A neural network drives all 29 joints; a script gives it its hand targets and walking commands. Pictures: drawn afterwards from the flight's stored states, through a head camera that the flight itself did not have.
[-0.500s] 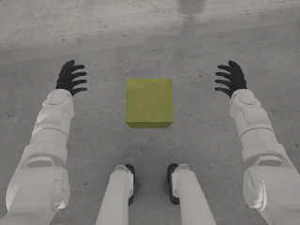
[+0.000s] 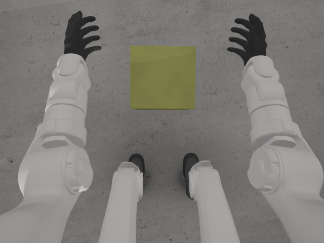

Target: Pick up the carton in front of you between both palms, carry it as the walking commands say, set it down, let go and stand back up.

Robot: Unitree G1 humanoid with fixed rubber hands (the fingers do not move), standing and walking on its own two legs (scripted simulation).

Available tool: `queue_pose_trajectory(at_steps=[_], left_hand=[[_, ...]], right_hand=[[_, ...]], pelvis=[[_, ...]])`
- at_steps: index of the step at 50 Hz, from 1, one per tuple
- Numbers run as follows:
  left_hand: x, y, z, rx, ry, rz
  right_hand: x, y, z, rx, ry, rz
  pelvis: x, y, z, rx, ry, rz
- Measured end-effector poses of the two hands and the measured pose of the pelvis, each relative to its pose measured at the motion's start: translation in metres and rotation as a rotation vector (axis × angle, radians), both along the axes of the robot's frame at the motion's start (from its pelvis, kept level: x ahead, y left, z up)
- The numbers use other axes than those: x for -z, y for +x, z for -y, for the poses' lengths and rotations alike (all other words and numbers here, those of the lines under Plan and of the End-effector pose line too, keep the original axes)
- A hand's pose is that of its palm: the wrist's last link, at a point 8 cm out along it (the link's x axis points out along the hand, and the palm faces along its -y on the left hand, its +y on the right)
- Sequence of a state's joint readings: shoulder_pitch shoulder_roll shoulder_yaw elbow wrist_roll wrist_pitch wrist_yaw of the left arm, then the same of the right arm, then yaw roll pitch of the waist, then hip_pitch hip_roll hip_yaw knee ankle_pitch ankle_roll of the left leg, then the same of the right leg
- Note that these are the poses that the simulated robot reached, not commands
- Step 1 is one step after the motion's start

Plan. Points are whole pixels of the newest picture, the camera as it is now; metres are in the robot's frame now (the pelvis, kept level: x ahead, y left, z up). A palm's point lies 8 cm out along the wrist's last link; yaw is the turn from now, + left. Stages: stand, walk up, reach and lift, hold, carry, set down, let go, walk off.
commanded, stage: reach and lift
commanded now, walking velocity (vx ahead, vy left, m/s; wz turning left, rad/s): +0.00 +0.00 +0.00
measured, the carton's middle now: (162, 83) +0.50 +0.01 -0.48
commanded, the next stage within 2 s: none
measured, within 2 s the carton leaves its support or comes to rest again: leaves its support in 1.52 s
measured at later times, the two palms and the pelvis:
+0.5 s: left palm (105, 77) +0.50 +0.19 -0.36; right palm (220, 78) +0.50 -0.18 -0.36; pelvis -0.05 +0.00 -0.20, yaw +0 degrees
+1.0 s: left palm (114, 78) +0.51 +0.17 -0.41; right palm (214, 77) +0.51 -0.18 -0.41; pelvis -0.04 -0.01 -0.23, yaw +0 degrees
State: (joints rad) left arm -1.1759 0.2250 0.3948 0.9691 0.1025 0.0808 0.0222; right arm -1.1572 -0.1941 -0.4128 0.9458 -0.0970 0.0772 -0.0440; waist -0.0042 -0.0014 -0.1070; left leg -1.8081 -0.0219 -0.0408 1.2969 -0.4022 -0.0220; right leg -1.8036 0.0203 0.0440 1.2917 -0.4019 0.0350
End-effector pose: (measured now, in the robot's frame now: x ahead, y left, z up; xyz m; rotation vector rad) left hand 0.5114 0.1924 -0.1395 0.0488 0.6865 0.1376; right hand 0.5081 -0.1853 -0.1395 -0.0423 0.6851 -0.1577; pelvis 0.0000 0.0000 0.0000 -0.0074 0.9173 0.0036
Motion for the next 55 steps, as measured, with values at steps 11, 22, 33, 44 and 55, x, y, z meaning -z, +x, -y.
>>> queue_pose_trajectory(at_steps=[11, 22, 33, 44, 55], left_hand=[[0.128, -0.013, -0.005, -0.006, 0.019, 0.000], [0.201, -0.011, 0.000, -0.007, 0.004, -0.014], [0.269, -0.013, 0.005, 0.009, 0.006, -0.061], [0.268, 0.001, 0.017, 0.010, -0.005, -0.021], [0.267, -0.009, 0.029, 0.026, -0.020, -0.037]], right_hand=[[0.128, -0.013, 0.007, 0.000, -0.016, -0.003], [0.200, -0.010, 0.000, -0.002, -0.002, -0.019], [0.268, -0.012, -0.004, -0.010, 0.005, -0.062], [0.267, 0.007, -0.005, -0.032, 0.005, -0.019], [0.267, -0.003, -0.020, -0.065, 0.022, -0.037]], pelvis=[[0.107, -0.020, 0.002, 0.002, 0.000, 0.000], [0.186, -0.050, 0.003, 0.004, -0.001, 0.145], [0.222, -0.053, 0.001, 0.004, -0.002, 0.246], [0.235, -0.043, 0.003, 0.000, 0.006, 0.258], [0.230, -0.050, 0.006, 0.002, 0.010, 0.252]])
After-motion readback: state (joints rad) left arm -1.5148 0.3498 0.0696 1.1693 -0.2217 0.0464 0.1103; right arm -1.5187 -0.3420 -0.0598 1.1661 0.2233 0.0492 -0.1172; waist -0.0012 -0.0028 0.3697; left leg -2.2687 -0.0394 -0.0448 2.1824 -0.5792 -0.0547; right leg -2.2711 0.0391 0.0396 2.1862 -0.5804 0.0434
